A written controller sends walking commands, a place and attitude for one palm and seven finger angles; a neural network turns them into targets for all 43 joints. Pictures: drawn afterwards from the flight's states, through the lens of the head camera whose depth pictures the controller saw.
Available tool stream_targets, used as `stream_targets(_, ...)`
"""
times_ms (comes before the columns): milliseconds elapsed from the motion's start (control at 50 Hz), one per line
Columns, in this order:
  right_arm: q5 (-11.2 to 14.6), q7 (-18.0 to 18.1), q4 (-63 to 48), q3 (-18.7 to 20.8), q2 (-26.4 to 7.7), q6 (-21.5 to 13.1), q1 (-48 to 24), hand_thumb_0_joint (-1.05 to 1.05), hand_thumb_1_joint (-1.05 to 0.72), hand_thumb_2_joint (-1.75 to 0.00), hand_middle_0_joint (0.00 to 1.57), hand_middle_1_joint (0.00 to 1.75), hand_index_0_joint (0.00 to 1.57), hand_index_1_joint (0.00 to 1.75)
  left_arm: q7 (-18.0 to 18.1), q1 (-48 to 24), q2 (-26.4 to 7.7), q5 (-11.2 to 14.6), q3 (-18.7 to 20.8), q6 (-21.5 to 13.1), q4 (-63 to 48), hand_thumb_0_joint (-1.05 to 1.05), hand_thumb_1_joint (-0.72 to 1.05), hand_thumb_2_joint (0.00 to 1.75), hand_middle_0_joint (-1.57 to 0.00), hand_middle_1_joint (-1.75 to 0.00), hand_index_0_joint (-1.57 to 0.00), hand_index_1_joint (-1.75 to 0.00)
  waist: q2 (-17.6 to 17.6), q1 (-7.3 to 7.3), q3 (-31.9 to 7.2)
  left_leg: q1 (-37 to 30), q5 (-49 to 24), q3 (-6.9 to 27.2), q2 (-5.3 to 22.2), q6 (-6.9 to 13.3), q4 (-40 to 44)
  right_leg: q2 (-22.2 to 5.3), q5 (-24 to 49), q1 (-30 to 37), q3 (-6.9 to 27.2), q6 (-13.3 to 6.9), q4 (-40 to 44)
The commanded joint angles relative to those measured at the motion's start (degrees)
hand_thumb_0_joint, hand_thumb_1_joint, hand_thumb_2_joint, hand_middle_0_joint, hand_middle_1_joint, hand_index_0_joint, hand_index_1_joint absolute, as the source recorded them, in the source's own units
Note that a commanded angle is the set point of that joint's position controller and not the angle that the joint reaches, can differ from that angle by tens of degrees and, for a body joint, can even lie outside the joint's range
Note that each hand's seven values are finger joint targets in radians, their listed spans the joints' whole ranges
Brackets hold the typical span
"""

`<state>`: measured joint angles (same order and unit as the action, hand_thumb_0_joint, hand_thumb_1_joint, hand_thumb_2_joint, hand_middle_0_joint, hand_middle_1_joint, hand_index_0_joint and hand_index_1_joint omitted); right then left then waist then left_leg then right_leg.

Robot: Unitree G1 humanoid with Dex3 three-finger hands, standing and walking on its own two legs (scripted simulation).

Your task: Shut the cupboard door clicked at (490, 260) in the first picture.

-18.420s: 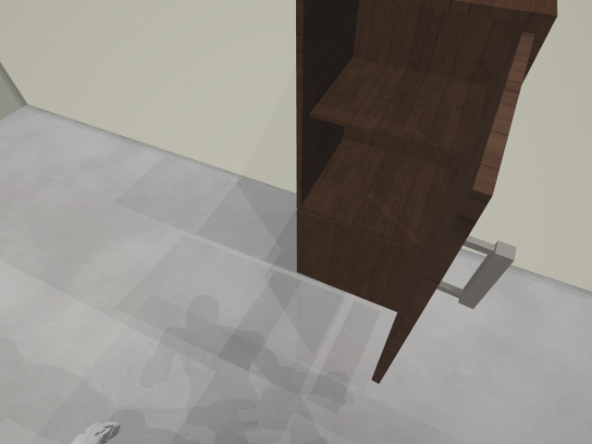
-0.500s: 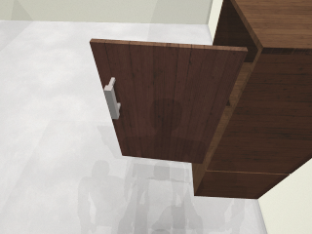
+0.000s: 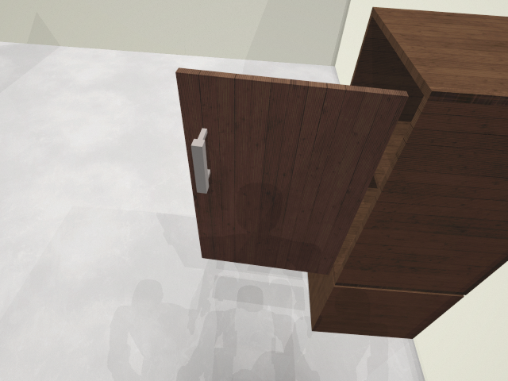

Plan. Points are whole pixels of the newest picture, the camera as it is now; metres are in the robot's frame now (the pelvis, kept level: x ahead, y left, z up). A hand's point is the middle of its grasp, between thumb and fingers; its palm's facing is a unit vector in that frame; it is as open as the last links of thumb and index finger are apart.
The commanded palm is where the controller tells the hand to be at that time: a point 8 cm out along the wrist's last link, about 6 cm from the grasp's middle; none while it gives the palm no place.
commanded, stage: shuffle to correct the standing spot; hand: left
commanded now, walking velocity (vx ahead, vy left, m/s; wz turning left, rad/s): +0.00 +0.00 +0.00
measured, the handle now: (203, 161) +0.50 +0.14 +0.07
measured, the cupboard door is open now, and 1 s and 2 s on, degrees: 86 86 86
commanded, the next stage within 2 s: come to a stop and stand still in 0.04 s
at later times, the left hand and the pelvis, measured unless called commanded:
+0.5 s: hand out of the picture +0.05 +0.17 -0.17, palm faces -0.01 -0.98 -0.21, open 7.4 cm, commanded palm none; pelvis +0.04 -0.01 -0.01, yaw -2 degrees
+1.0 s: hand out of the picture +0.05 +0.20 -0.17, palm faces -0.03 -0.97 -0.23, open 7.4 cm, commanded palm none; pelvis +0.01 +0.00 +0.00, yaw -1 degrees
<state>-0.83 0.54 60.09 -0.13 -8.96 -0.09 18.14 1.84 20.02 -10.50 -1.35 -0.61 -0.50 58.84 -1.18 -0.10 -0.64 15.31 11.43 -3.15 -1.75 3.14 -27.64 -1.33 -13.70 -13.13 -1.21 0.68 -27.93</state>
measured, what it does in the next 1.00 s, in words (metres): stands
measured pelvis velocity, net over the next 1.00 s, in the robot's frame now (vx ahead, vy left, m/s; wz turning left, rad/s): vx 0.01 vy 0.00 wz -0.03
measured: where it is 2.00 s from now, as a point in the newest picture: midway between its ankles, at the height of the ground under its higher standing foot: outside the picture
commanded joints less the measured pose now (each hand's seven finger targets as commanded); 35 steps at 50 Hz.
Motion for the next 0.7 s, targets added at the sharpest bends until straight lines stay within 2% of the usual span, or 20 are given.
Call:
stream_targets(0, 0.1, 0.31, -2.38, 1.06, -6.89, -1.62, 0.74, 0.0, -0.9, -0.9, 0.2, 0.3, 0.2, 0.3, 0.35, 3.01, -4.44, 0.27, 0.86, -0.98, -1.55, 0.0, 0.9, 0.9, -0.2, -0.3, -0.2, -0.3, 0.89, 0.28, 5.26, 3.99, 9.69, 9.6, 6.8, -0.64, 9.81, -4.06, -3.89, -1.3, 5.56, -3.25, 6.34)
stream_targets(40, -0.13, 0.36, -1.44, 1.04, -6.91, -1.4, 1.75, 0.0, -0.9, -0.9, 0.2, 0.3, 0.2, 0.3, 0.15, 3.65, -3.71, 0.16, 0.79, -0.71, -0.78, 0.0, 0.9, 0.9, -0.2, -0.3, -0.2, -0.3, 1.45, -0.02, 3.84, 2.23, 15.57, 9.74, 7.59, -0.6, 10.39, -2.89, -8.42, -1.78, 4.73, -3.12, 5.22)
stream_targets(100, -0.37, 0.48, -1.84, 1.89, -8.57, -0.84, 0.57, 0.0, -0.9, -0.9, 0.2, 0.3, 0.2, 0.3, -0.47, 4.26, -3.53, -0.32, 1.34, -0.05, -1.31, 0.0, 0.9, 0.9, -0.2, -0.3, -0.2, -0.3, 3.51, 0.37, 6.41, 4.53, 24.64, 11.45, 9.97, 0.73, 12.18, -0.76, -12.43, -4.09, 3.45, -3.3, 1.86)
stream_targets(140, -0.33, 0.6, -2.08, 2.18, -8.86, -0.88, 0.09, 0.0, -0.9, -0.9, 0.2, 0.3, 0.2, 0.3, -0.74, 4.68, -2.86, -0.41, 1.54, -0.07, -1.41, 0.0, 0.9, 0.9, -0.2, -0.3, -0.2, -0.3, 3.99, 0.62, 7.44, 5.4, 23.96, 12.44, 11.1, 1.54, 12.38, -0.08, -9.41, -4.13, 3.11, -3.48, 0.33)
stream_targets(160, -0.86, 0.53, -6.58, 2.87, -12.46, -0.53, -1.83, 0.0, -0.9, -0.9, 0.2, 0.3, 0.2, 0.3, -0.63, 1.92, -9.64, -1.53, 0.91, 0.06, -4.5, 0.0, 0.9, 0.9, -0.2, -0.3, -0.2, -0.3, 9.74, -1.14, 12.44, 8.89, 20.07, 9.23, 9.16, 1.38, 13.25, 2.53, -7.43, -4.19, -2.35, -3.5, -5.39)
stream_targets(180, -0.86, 0.86, -7.55, 3.7, -11.54, -1.15, -5.52, 0.0, -0.9, -0.9, 0.2, 0.3, 0.2, 0.3, -0.63, 5.82, -4.04, -1.22, 1.37, 1.0, -4.24, 0.0, 0.9, 0.9, -0.2, -0.3, -0.2, -0.3, 8.94, 1.98, 6.06, 11.49, 24.77, 12.58, 12.88, 1.28, 12.22, 1.61, -6.56, -2.41, -0.64, -2.54, -7.92)
stream_targets(200, -0.53, 1.07, -8.92, 3.83, -10.77, -1.08, -5.85, 0.0, -0.9, -0.9, 0.2, 0.3, 0.2, 0.3, -0.64, 6.34, -4.03, -1.14, 1.16, 0.97, -4.82, 0.0, 0.9, 0.9, -0.2, -0.3, -0.2, -0.3, 9.39, 1.93, 2.15, 8.25, 20.53, 13.08, 11.94, 1.78, 11.04, 1.48, -4.11, -1.67, 0.13, -2.99, -6.63)
stream_targets(240, -0.2, 1.45, -8.82, 3.94, -8.96, -1.13, -3.67, 0.0, -0.9, -0.9, 0.2, 0.3, 0.2, 0.3, -0.54, 6.57, -3.99, -0.89, 1.67, 0.44, -5.02, 0.0, 0.9, 0.9, -0.2, -0.3, -0.2, -0.3, 8.38, 0.78, -0.42, 3.22, 14.35, 11.5, 11.27, 1.67, 8.36, 0.54, -2.32, -3.3, 1.39, -3.19, -4.0)
stream_targets(260, -0.39, 1.36, -8.76, 3.3, -8.1, -1.01, -2.94, 0.0, -0.9, -0.9, 0.2, 0.3, 0.2, 0.3, -0.44, 6.55, -3.99, -0.82, 1.43, 0.02, -5.04, 0.0, 0.9, 0.9, -0.2, -0.3, -0.2, -0.3, 4.1, 0.91, 0.34, 4.51, 14.1, 10.3, 10.59, 1.78, 6.4, 0.2, -2.91, -1.71, 2.75, -3.53, -1.97)
stream_targets(300, -0.26, 1.44, -8.66, 3.52, -7.2, -1.2, -2.29, 0.0, -0.9, -0.9, 0.2, 0.3, 0.2, 0.3, -0.16, 5.71, -4.45, -0.66, 2.07, -0.21, -4.96, 0.0, 0.9, 0.9, -0.2, -0.3, -0.2, -0.3, -1.62, -0.1, 3.58, 4.58, 7.68, 6.87, 7.2, 0.17, 1.29, -2.4, -1.99, -5.17, 8.08, -4.27, 2.16)
stream_targets(340, 0.01, 1.5, -7.56, 3.15, -6.0, -1.85, -0.29, 0.0, -0.9, -0.9, 0.2, 0.3, 0.2, 0.3, 0.21, 4.35, -5.14, -0.24, 2.33, -0.91, -5.05, 0.0, 0.9, 0.9, -0.2, -0.3, -0.2, -0.3, -3.28, -1.32, 1.52, 0.37, -1.81, 4.3, 5.76, -0.61, -2.27, -4.3, 5.03, -5.14, 10.51, -4.61, 3.65)
stream_targets(360, -0.04, 1.39, -6.91, 2.59, -5.14, -2.15, -0.06, 0.0, -0.9, -0.9, 0.2, 0.3, 0.2, 0.3, 0.37, 4.7, -5.05, -0.12, 2.06, -1.45, -4.54, 0.0, 0.9, 0.9, -0.2, -0.3, -0.2, -0.3, -2.84, -1.19, -0.59, -1.95, -5.5, 3.79, 5.73, -0.76, -2.34, -4.96, 12.0, -3.15, 10.65, -4.72, 3.49)
stream_targets(400, 0.12, 1.6, -6.03, 2.86, -6.1, -2.4, -0.23, 0.0, -0.9, -0.9, 0.2, 0.3, 0.2, 0.3, 0.61, 4.13, -6.16, 0.0, 2.5, -1.57, -4.27, 0.0, 0.9, 0.9, -0.2, -0.3, -0.2, -0.3, -1.66, -1.17, -0.95, -2.7, -9.94, 3.89, 6.16, -0.92, -2.13, -4.85, 21.3, -0.61, 8.99, -4.29, 1.1)
stream_targets(460, 0.05, 1.76, -5.23, 2.86, -6.84, -2.48, -1.44, 0.0, -0.9, -0.9, 0.2, 0.3, 0.2, 0.3, 0.91, 4.93, -6.45, 0.04, 2.46, -1.55, -4.27, 0.0, 0.9, 0.9, -0.2, -0.3, -0.2, -0.3, -0.88, -0.1, -1.91, -4.0, -15.71, 3.69, 6.79, -0.77, -2.27, -4.78, 27.79, 2.11, 7.63, -3.87, -0.15)
stream_targets(480, 0.08, 1.78, -5.19, 3.08, -7.3, -2.35, -2.11, 0.0, -0.9, -0.9, 0.2, 0.3, 0.2, 0.3, 0.98, 4.39, -6.95, 0.11, 2.6, -1.47, -4.39, 0.0, 0.9, 0.9, -0.2, -0.3, -0.2, -0.3, -1.4, -0.14, -1.27, -3.93, -14.91, 3.65, 6.66, -0.88, -2.39, -4.95, 28.47, 2.09, 7.72, -3.8, -0.14)
stream_targets(600, 0.03, 1.36, -4.18, 3.0, -8.32, -1.88, -5.29, 0.0, -0.9, -0.9, 0.2, 0.3, 0.2, 0.3, 1.0, 0.28, -8.02, 0.26, 2.59, -1.11, -5.36, 0.0, 0.9, 0.9, -0.2, -0.3, -0.2, -0.3, -0.07, 0.15, 2.19, -3.5, -10.07, 4.72, 7.03, -0.83, 1.31, -4.66, 17.34, 0.54, 7.48, -3.35, 2.85)
stream_targets(680, 0.01, 1.02, -3.33, 2.67, -8.85, -1.96, -6.47, 0.0, -0.9, -0.9, 0.2, 0.3, 0.2, 0.3, 0.86, -1.46, -8.6, 0.33, 2.41, -1.09, -5.28, 0.0, 0.9, 0.9, -0.2, -0.3, -0.2, -0.3, 0.62, 0.37, 1.9, -3.84, -8.79, 5.41, 7.04, -0.88, 3.28, -4.66, 12.77, 1.4, 7.11, -3.09, 4.76)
